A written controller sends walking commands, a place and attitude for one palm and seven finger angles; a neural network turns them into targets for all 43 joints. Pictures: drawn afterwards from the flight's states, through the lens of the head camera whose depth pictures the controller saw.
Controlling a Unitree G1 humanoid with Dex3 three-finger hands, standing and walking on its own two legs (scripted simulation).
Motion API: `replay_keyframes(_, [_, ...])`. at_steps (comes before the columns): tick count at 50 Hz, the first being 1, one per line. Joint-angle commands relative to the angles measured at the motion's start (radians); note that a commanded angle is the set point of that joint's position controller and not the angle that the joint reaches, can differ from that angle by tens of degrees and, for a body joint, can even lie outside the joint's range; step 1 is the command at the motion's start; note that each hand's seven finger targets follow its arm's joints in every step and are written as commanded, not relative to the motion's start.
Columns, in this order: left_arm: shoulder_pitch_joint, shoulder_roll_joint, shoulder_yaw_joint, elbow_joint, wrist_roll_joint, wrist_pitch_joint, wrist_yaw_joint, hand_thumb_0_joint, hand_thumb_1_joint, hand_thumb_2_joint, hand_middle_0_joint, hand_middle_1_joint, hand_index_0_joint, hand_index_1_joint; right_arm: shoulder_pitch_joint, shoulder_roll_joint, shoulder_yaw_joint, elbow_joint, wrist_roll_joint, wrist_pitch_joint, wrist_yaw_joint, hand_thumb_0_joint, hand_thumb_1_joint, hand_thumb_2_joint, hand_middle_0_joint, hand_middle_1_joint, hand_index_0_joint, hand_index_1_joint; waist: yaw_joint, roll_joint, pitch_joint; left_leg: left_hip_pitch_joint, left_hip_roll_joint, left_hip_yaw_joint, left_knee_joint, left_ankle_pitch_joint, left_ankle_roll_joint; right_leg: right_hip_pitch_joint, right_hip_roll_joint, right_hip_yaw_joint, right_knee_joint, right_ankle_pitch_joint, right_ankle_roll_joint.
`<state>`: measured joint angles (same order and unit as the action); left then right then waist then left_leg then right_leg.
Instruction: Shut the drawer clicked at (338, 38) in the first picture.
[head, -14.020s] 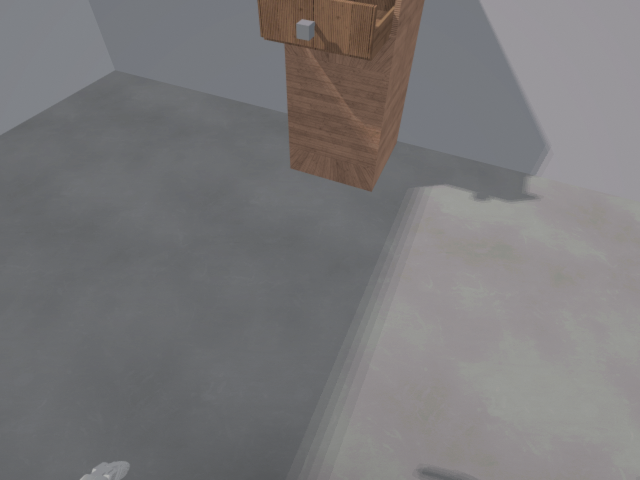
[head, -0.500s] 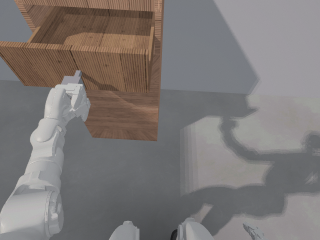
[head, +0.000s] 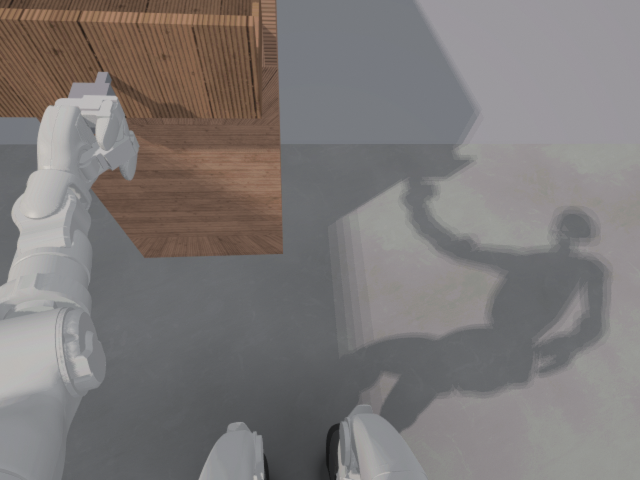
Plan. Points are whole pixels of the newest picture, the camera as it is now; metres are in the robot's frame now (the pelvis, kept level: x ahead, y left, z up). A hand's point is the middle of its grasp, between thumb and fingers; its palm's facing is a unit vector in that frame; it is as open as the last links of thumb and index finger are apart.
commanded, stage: push the drawer shut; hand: left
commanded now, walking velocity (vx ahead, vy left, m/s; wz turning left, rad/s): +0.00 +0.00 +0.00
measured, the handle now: (98, 97) +0.57 +0.24 +0.09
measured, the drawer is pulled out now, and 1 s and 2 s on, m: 0.12 0.00 0.00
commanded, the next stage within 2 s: pull the fist back off the drawer in 1.20 s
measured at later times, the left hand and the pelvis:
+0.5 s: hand (136, 107) +0.56 +0.19 +0.09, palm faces -0.03 -1.00 -0.03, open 3.6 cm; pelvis +0.02 +0.01 +0.00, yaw +0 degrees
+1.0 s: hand (143, 71) +0.62 +0.19 +0.09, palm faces -0.03 -1.00 -0.03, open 3.6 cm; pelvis +0.03 +0.01 -0.01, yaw -2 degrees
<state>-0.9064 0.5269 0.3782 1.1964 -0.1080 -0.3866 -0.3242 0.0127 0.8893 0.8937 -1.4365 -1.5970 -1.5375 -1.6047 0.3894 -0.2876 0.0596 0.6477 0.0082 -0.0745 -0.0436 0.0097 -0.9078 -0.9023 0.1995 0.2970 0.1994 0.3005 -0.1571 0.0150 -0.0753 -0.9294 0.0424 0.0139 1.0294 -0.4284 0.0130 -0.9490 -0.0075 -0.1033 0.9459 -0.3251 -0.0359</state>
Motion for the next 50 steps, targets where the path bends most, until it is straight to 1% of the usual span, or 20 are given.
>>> replay_keyframes(1, [-0.601,0.296,0.044,-0.223,-0.007,-0.051,0.044,0.0,0.9,0.9,-1.4,-1.6,-1.4,-1.6,0.132,-0.179,-0.066,-0.058,-0.009,-0.019,-0.004,0.0,-0.9,-0.9,0.2,0.3,0.2,0.3,-0.055,0.115,-0.44,0.198,-0.029,-0.063,-0.168,0.031,0.025,0.246,0.032,0.112,-0.144,-0.048,0.022])
replay_keyframes(6, [-0.646,0.271,0.026,-0.218,0.007,-0.059,0.059,0.0,0.9,0.9,-1.4,-1.6,-1.4,-1.6,0.15,-0.179,-0.065,-0.053,-0.019,-0.005,0.003,0.0,-0.9,-0.9,0.2,0.3,0.2,0.3,-0.071,0.134,-0.447,0.246,-0.025,-0.076,-0.168,0.076,0.021,0.212,0.035,0.095,-0.137,-0.018,0.021])
replay_keyframes(8, [-0.651,0.297,0.041,-0.204,0.013,-0.059,0.064,0.0,0.9,0.9,-1.4,-1.6,-1.4,-1.6,0.154,-0.182,-0.065,-0.049,-0.021,0.0,0.004,0.0,-0.9,-0.9,0.2,0.3,0.2,0.3,-0.074,0.112,-0.443,0.228,-0.023,-0.074,-0.162,0.069,0.023,0.218,0.035,0.097,-0.139,-0.021,0.021])
replay_keyframes(10, [-0.662,0.301,0.042,-0.194,0.022,-0.062,0.07,0.0,0.9,0.9,-1.4,-1.6,-1.4,-1.6,0.16,-0.182,-0.064,-0.049,-0.023,0.005,0.005,0.0,-0.9,-0.9,0.2,0.3,0.2,0.3,-0.076,0.137,-0.453,0.244,-0.024,-0.076,-0.161,0.085,0.021,0.206,0.037,0.094,-0.135,-0.012,0.019])
replay_keyframes(11, [-0.68,0.276,0.021,-0.188,0.021,-0.059,0.069,0.0,0.9,0.9,-1.4,-1.6,-1.4,-1.6,0.159,-0.18,-0.062,-0.048,-0.024,0.006,0.005,0.0,-0.9,-0.9,0.2,0.3,0.2,0.3,-0.088,0.144,-0.441,0.239,-0.024,-0.074,-0.158,0.083,0.022,0.197,0.036,0.094,-0.137,-0.011,0.021])
replay_keyframes(14, [-0.699,0.332,0.058,-0.17,0.025,-0.058,0.072,0.0,0.9,0.9,-1.4,-1.6,-1.4,-1.6,0.171,-0.185,-0.06,-0.044,-0.027,0.012,0.003,0.0,-0.9,-0.9,0.2,0.3,0.2,0.3,-0.091,0.111,-0.446,0.206,-0.023,-0.073,-0.147,0.095,0.027,0.228,0.038,0.102,-0.137,0.004,0.022])
replay_keyframes(18, [-0.71,0.345,0.066,-0.155,0.036,-0.051,0.072,0.0,0.9,0.9,-1.4,-1.6,-1.4,-1.6,0.184,-0.183,-0.058,-0.046,-0.032,0.024,0.007,0.0,-0.9,-0.9,0.2,0.3,0.2,0.3,-0.088,0.168,-0.473,0.241,-0.022,-0.076,-0.139,0.154,0.021,0.217,0.039,0.094,-0.127,0.043,0.019])
replay_keyframes(20, [-0.735,0.32,0.037,-0.153,0.04,-0.051,0.074,0.0,0.9,0.9,-1.4,-1.6,-1.4,-1.6,0.187,-0.182,-0.057,-0.044,-0.034,0.032,0.01,0.0,-0.9,-0.9,0.2,0.3,0.2,0.3,-0.106,0.179,-0.47,0.26,-0.019,-0.083,-0.137,0.17,0.02,0.19,0.041,0.088,-0.125,0.051,0.02])
replay_keyframes(28, [-0.809,0.35,0.036,-0.113,0.061,-0.028,0.083,0.0,0.9,0.9,-1.4,-1.6,-1.4,-1.6,0.219,-0.19,-0.053,-0.034,-0.041,0.052,0.012,0.0,-0.9,-0.9,0.2,0.3,0.2,0.3,-0.139,0.176,-0.477,0.243,-0.014,-0.087,-0.119,0.178,0.024,0.166,0.044,0.085,-0.123,0.055,0.024])
replay_keyframes(30, [-0.836,0.348,0.026,-0.11,0.067,-0.024,0.082,0.0,0.9,0.9,-1.4,-1.6,-1.4,-1.6,0.231,-0.189,-0.05,-0.031,-0.046,0.056,0.015,0.0,-0.9,-0.9,0.2,0.3,0.2,0.3,-0.145,0.217,-0.494,0.268,-0.012,-0.093,-0.114,0.205,0.022,0.144,0.046,0.08,-0.115,0.066,0.022])
replay_keyframes(33, [-0.853,0.396,0.053,-0.085,0.077,-0.011,0.085,0.0,0.9,0.9,-1.4,-1.6,-1.4,-1.6,0.246,-0.194,-0.048,-0.028,-0.049,0.064,0.014,0.0,-0.9,-0.9,0.2,0.3,0.2,0.3,-0.154,0.188,-0.498,0.234,-0.009,-0.091,-0.098,0.218,0.027,0.161,0.047,0.084,-0.114,0.083,0.024])
replay_keyframes(35, [-0.873,0.388,0.042,-0.089,0.081,-0.009,0.082,0.0,0.9,0.9,-1.4,-1.6,-1.4,-1.6,0.257,-0.193,-0.046,-0.028,-0.053,0.068,0.018,0.0,-0.9,-0.9,0.2,0.3,0.2,0.3,-0.161,0.224,-0.52,0.259,-0.008,-0.093,-0.091,0.25,0.025,0.148,0.05,0.081,-0.109,0.106,0.022])
replay_keyframes(36, [-0.875,0.42,0.061,-0.071,0.087,-0.004,0.082,0.0,0.9,0.9,-1.4,-1.6,-1.4,-1.6,0.261,-0.195,-0.045,-0.027,-0.054,0.071,0.018,0.0,-0.9,-0.9,0.2,0.3,0.2,0.3,-0.156,0.215,-0.52,0.235,-0.008,-0.091,-0.085,0.238,0.025,0.155,0.051,0.083,-0.107,0.096,0.021])
replay_keyframes(37, [-0.876,0.417,0.054,-0.047,0.086,0.006,0.08,0.0,0.9,0.9,-1.4,-1.6,-1.4,-1.6,0.265,-0.194,-0.042,-0.027,-0.052,0.072,0.019,0.0,-0.9,-0.9,0.2,0.3,0.2,0.3,-0.169,0.196,-0.493,0.21,-0.007,-0.088,-0.085,0.223,0.029,0.16,0.052,0.087,-0.115,0.091,0.024])
replay_keyframes(39, [-0.887,0.46,0.077,-0.058,0.095,0.005,0.076,0.0,0.9,0.9,-1.4,-1.6,-1.4,-1.6,0.277,-0.198,-0.041,-0.031,-0.055,0.078,0.018,0.0,-0.9,-0.9,0.2,0.3,0.2,0.3,-0.164,0.212,-0.519,0.211,-0.006,-0.09,-0.079,0.248,0.03,0.172,0.055,0.083,-0.103,0.115,0.019])
replay_keyframes(42, [-0.922,0.456,0.06,-0.055,0.1,0.018,0.073,0.0,0.9,0.9,-1.4,-1.6,-1.4,-1.6,0.287,-0.197,-0.038,-0.029,-0.055,0.086,0.023,0.0,-0.9,-0.9,0.2,0.3,0.2,0.3,-0.18,0.236,-0.508,0.212,-0.002,-0.09,-0.076,0.251,0.03,0.152,0.055,0.082,-0.109,0.112,0.022])
replay_keyframes(46, [-0.953,0.516,0.089,-0.052,0.116,0.027,0.072,0.0,0.9,0.9,-1.4,-1.6,-1.4,-1.6,0.306,-0.202,-0.034,-0.03,-0.062,0.095,0.025,0.0,-0.9,-0.9,0.2,0.3,0.2,0.3,-0.184,0.26,-0.548,0.215,0.001,-0.095,-0.061,0.281,0.03,0.154,0.057,0.08,-0.098,0.135,0.021])
replay_keyframes(48, [-0.954,0.504,0.077,-0.045,0.121,0.034,0.073,0.0,0.9,0.9,-1.4,-1.6,-1.4,-1.6,0.313,-0.199,-0.034,-0.031,-0.062,0.099,0.027,0.0,-0.9,-0.9,0.2,0.3,0.2,0.3,-0.19,0.266,-0.546,0.212,0.001,-0.092,-0.059,0.288,0.03,0.155,0.058,0.08,-0.1,0.145,0.022])
replay_keyframes(49, [-0.969,0.506,0.077,-0.053,0.125,0.033,0.072,0.0,0.9,0.9,-1.4,-1.6,-1.4,-1.6,0.318,-0.199,-0.034,-0.03,-0.065,0.1,0.028,0.0,-0.9,-0.9,0.2,0.3,0.2,0.3,-0.191,0.303,-0.554,0.24,0.002,-0.097,-0.057,0.311,0.028,0.136,0.06,0.075,-0.095,0.157,0.016])
replay_keyframes(50, [-0.978,0.523,0.089,-0.064,0.126,0.033,0.074,0.0,0.9,0.9,-1.4,-1.6,-1.4,-1.6,0.326,-0.203,-0.034,-0.026,-0.067,0.104,0.029,0.0,-0.9,-0.9,0.2,0.3,0.2,0.3,-0.193,0.288,-0.575,0.25,0.005,-0.1,-0.054,0.324,0.028,0.143,0.06,0.074,-0.094,0.166,0.019])
